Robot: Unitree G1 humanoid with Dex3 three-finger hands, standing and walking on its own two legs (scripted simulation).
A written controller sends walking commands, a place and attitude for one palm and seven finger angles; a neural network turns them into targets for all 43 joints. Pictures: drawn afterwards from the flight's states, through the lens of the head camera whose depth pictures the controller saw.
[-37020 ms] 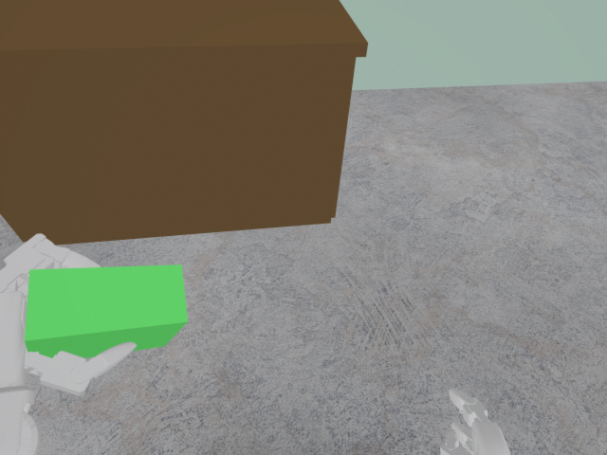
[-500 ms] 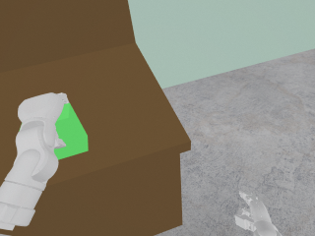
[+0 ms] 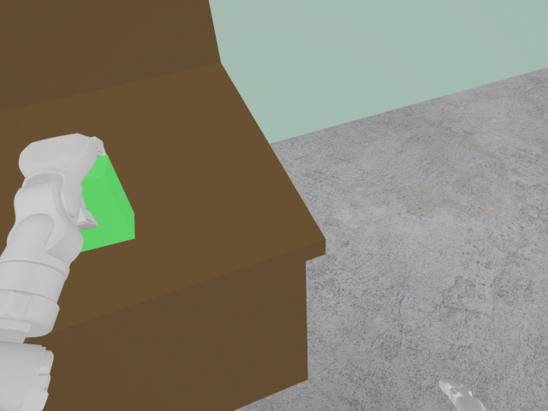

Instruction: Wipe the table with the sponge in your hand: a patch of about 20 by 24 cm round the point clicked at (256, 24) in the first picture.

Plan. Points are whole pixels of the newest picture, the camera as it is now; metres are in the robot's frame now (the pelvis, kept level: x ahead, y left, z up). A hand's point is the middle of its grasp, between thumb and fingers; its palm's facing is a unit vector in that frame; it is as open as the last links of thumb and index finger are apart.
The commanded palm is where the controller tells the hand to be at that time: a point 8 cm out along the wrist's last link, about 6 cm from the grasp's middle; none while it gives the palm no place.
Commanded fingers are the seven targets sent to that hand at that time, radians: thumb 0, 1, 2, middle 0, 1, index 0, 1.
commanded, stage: wipe forward along the middle lane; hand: left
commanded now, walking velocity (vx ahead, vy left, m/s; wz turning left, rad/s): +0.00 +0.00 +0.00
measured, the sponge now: (91, 216) +0.36 +0.32 +0.11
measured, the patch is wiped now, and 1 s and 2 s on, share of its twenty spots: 1.00 1.00 1.00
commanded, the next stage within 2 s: slide back across to the first lane in 0.90 s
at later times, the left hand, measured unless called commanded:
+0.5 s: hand (80, 169) +0.41 +0.34 +0.16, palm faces -0.08 +0.02 -1.00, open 10.2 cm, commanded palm +0.40 +0.34 +0.19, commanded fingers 0.00 0.10 1.30 -1.20 -1.60 -1.20 -1.60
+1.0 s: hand (81, 149) +0.46 +0.36 +0.17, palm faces -0.14 +0.03 -0.99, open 10.2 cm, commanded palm +0.45 +0.37 +0.20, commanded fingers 0.00 0.10 1.30 -1.20 -1.60 -1.20 -1.60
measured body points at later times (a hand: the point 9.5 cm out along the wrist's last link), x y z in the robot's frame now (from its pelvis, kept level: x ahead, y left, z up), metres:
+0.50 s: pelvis +0.01 +0.02 +0.00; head +0.02 -0.01 +0.45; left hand +0.41 +0.34 +0.22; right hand +0.14 -0.25 -0.13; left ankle +0.00 +0.13 -0.74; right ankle +0.01 -0.09 -0.74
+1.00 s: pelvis +0.02 +0.03 +0.00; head +0.06 +0.01 +0.45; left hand +0.46 +0.36 +0.22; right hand +0.08 -0.25 -0.13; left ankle +0.00 +0.13 -0.74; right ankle +0.01 -0.09 -0.74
